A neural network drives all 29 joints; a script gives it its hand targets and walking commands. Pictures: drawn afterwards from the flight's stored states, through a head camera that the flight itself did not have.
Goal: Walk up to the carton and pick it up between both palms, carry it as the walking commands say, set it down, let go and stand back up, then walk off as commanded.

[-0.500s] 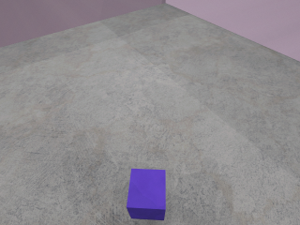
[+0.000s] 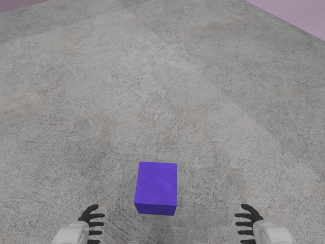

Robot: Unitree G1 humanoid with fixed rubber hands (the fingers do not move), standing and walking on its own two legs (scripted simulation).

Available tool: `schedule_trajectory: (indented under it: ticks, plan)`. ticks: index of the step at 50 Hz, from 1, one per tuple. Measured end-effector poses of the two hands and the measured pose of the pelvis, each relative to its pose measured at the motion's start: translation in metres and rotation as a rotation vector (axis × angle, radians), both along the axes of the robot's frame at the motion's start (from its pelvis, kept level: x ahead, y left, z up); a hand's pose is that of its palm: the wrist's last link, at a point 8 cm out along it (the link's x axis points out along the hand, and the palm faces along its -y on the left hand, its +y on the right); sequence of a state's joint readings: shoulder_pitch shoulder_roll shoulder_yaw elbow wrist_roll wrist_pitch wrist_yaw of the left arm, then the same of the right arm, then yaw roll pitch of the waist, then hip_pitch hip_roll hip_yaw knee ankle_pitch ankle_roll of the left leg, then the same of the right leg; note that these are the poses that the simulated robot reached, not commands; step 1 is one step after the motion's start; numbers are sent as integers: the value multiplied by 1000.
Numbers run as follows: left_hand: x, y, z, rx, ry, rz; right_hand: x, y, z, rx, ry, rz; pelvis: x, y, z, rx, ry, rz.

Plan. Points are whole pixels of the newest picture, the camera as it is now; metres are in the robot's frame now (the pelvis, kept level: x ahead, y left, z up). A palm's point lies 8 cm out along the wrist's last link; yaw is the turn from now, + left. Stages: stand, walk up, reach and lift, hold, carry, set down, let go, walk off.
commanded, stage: reach and lift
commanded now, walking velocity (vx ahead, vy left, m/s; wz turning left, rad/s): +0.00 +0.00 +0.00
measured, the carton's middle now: (157, 189) +0.43 +0.04 -0.63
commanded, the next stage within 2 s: none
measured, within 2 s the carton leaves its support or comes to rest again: neither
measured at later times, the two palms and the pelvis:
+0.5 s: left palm (89, 221) +0.20 +0.22 -0.15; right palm (240, 225) +0.19 -0.20 -0.15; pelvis -0.06 +0.03 -0.05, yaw +0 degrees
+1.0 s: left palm (104, 171) +0.36 +0.21 -0.19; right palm (216, 172) +0.36 -0.17 -0.18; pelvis -0.07 +0.01 -0.08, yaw +0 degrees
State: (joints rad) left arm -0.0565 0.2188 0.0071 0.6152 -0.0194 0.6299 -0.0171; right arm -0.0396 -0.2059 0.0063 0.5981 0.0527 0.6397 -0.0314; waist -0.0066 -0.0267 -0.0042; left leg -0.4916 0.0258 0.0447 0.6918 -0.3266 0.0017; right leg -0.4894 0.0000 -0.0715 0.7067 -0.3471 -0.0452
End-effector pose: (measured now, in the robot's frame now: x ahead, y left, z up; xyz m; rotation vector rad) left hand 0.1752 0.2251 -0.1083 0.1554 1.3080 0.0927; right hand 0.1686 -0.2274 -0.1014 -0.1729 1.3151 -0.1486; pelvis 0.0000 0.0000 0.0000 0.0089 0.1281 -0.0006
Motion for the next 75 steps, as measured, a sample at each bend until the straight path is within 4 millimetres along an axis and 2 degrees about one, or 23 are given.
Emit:
schedule_trajectory:
  ticks: [4,6,12,18,25,29,37,41,47,55,65,69,75]
  plan:
    - [-32,-4,-15,-31,58,12,-30,19,-17,48,65,-16,4,3,0,-7,42,9]
    - [-36,-3,-20,-27,28,8,-35,24,-25,57,42,-13,2,6,-5,-13,75,12]
    - [-5,3,-31,-8,-139,-38,-6,23,-39,32,-141,2,-18,16,-25,-15,148,10]
    - [3,5,-34,-27,-202,-8,1,28,-39,41,-194,23,-36,21,-38,-12,136,1]
    - [28,-1,-42,-26,-234,-38,19,28,-47,43,-223,20,-63,25,-53,-13,104,-5]
    - [49,-3,-48,-12,-242,-36,39,32,-59,65,-231,11,-80,27,-61,-10,108,-16]
    - [113,-6,-51,-2,-317,-13,102,42,-71,63,-309,1,-98,23,-73,0,178,-17]
    - [144,-4,-56,-8,-348,4,132,51,-77,48,-330,14,-97,20,-77,-3,240,-10]
    - [173,-10,-72,-45,-407,13,173,56,-79,26,-435,-10,-83,16,-81,-13,355,2]
    - [222,-6,-81,-43,-556,13,210,55,-91,33,-541,-43,-66,15,-87,-15,487,5]
    - [279,2,-93,-43,-627,23,266,55,-105,54,-646,-49,-62,22,-95,-16,601,-3]
    - [292,2,-97,-60,-652,28,282,57,-114,67,-659,-37,-60,25,-97,-14,647,-6]
    - [299,-7,-98,-74,-696,4,284,57,-117,67,-690,-27,-59,27,-96,-19,676,-3]
